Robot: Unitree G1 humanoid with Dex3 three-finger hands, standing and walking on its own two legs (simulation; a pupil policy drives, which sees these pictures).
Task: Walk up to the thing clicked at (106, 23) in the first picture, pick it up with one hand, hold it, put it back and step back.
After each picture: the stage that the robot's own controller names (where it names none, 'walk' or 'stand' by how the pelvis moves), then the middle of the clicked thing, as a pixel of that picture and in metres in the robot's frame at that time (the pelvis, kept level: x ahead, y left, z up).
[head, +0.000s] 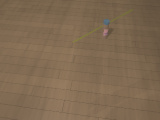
stand; (105, 29) +1.49 -0.29 -0.65
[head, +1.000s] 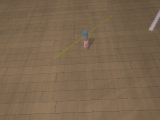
walk; (85, 41) +1.37 +0.05 -0.63
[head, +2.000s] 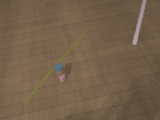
walk; (60, 74) +0.82 +0.25 -0.65
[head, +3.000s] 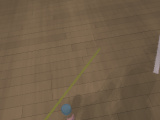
walk; (68, 114) +0.45 +0.18 -0.64
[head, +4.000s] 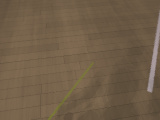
stand; out of the picture +0.32 +0.17 -0.64
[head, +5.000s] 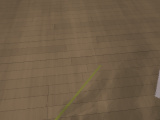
stand; out of the picture +0.31 +0.14 -0.66
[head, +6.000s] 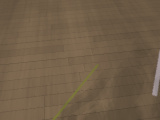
stand; out of the picture +0.31 +0.16 -0.66
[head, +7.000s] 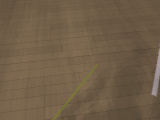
stand; out of the picture +0.31 +0.16 -0.66
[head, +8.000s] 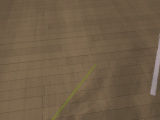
go down; out of the picture +0.30 +0.16 -0.66
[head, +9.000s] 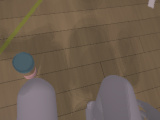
go down; (27, 68) +0.38 +0.20 -0.27
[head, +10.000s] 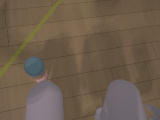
approach; (38, 72) +0.38 +0.19 -0.27
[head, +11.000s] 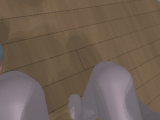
close in; out of the picture +0.38 +0.22 -0.16
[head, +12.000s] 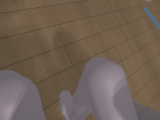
close; out of the picture +0.39 +0.24 -0.15
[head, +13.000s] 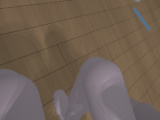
lift; out of the picture +0.38 +0.24 -0.15
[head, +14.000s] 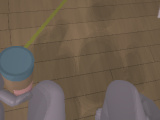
lift; (19, 80) +0.30 +0.22 -0.02
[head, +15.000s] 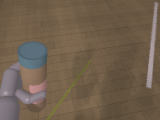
hold; (34, 81) +0.31 +0.16 +0.09
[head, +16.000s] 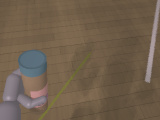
hold; (36, 86) +0.31 +0.16 +0.05
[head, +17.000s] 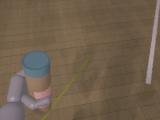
hold; (39, 87) +0.30 +0.15 +0.05
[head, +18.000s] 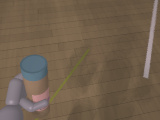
crouch; (37, 90) +0.31 +0.16 +0.02
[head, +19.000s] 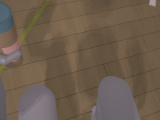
lower; (6, 42) +0.45 +0.21 -0.02
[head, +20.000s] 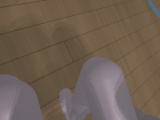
lower; out of the picture +0.42 +0.27 -0.15
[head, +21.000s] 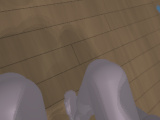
lower; out of the picture +0.40 +0.25 -0.14
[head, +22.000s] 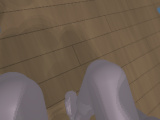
lower; out of the picture +0.40 +0.24 -0.14
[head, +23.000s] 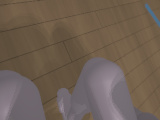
lower; out of the picture +0.39 +0.25 -0.15
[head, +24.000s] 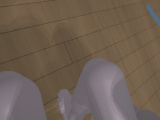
draw back; out of the picture +0.38 +0.22 -0.17
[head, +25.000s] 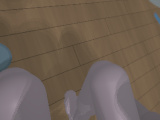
stand; out of the picture +0.36 +0.22 -0.17
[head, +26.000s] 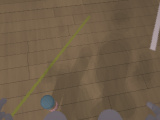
stand; (50, 104) +0.34 +0.17 -0.47
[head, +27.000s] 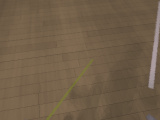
stand; out of the picture +0.31 +0.16 -0.60
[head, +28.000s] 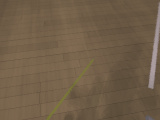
stand; out of the picture +0.32 +0.15 -0.60
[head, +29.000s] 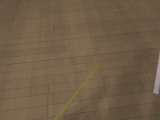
stand; out of the picture +0.33 +0.14 -0.65
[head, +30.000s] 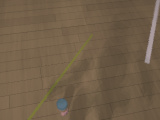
walk; (62, 108) +0.39 +0.11 -0.64
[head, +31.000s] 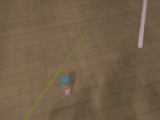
walk; (66, 87) +0.62 +0.17 -0.63
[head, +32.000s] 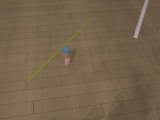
stand; (66, 57) +0.96 +0.14 -0.63
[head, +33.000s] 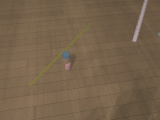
stand; (66, 62) +0.96 +0.15 -0.65
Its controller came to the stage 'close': yes
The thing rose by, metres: 0.69
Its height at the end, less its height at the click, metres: +0.00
